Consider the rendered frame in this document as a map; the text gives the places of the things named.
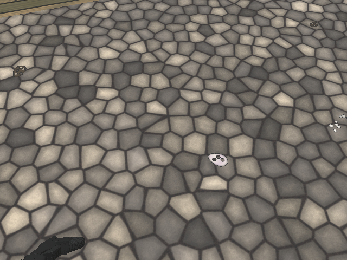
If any robot left hand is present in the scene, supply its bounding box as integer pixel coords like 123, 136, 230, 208
23, 236, 85, 260

